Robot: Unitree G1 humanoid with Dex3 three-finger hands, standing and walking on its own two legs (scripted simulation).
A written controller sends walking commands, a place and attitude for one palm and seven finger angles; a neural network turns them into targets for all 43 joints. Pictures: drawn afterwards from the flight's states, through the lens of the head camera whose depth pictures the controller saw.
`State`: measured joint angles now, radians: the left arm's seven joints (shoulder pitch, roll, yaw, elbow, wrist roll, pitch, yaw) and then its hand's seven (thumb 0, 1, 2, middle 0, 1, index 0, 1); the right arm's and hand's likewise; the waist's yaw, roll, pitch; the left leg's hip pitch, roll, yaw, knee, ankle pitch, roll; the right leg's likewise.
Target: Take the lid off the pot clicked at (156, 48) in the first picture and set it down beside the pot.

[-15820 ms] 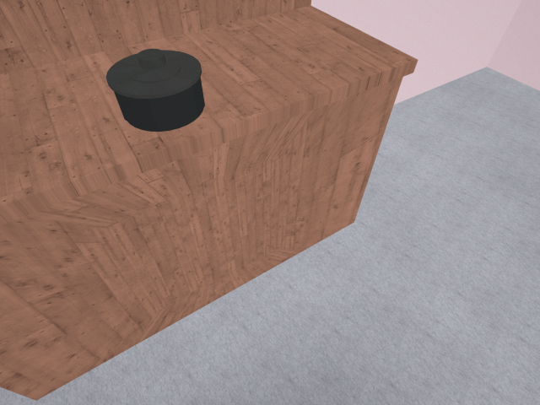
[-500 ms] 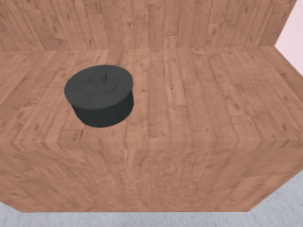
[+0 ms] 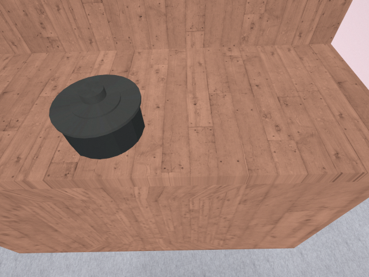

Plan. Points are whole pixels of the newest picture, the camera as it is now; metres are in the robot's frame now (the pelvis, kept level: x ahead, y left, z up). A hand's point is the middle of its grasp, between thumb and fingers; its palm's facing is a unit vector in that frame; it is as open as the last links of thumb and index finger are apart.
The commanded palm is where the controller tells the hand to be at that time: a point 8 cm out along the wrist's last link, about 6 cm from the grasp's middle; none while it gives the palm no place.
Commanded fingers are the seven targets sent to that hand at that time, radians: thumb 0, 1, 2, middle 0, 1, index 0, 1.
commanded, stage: look again from close up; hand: left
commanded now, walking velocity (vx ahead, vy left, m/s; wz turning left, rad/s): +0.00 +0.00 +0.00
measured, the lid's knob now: (92, 92) +0.44 +0.22 +0.17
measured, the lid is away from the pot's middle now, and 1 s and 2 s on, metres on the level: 0.00 0.00 0.00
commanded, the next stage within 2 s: shuffle to correct the standing spot in 0.48 s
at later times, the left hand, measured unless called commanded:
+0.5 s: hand out of the picture +0.03 +0.19 -0.17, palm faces +0.01 -0.98 -0.22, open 7.4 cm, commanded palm none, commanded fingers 0.00 0.90 0.90 -0.20 -0.30 -0.20 -0.30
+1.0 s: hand out of the picture +0.00 +0.26 -0.18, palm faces +0.02 -0.96 -0.28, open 7.4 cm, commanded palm none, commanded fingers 0.00 0.90 0.90 -0.20 -0.30 -0.20 -0.30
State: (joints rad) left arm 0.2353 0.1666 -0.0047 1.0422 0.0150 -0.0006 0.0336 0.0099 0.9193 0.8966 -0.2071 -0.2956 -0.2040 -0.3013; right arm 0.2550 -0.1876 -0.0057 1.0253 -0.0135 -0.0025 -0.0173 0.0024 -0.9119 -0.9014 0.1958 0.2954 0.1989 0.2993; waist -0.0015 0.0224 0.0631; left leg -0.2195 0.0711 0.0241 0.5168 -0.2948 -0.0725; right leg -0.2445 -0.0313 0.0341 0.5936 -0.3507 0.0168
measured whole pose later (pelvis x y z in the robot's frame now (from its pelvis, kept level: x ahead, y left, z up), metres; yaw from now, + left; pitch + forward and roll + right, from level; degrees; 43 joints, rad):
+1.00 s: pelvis -0.04 +0.05 -0.01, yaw +0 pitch +0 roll +1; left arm 0.22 0.24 0.04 0.95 0.03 0.06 0.04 0.01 0.90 0.90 -0.21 -0.30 -0.20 -0.30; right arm 0.21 -0.19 -0.04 0.94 -0.02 0.02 -0.01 0.00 -0.91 -0.90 0.20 0.30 0.20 0.30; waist 0.01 -0.03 0.11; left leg -0.33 0.00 0.05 0.63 -0.30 0.00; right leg -0.35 -0.09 0.07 0.72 -0.42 0.03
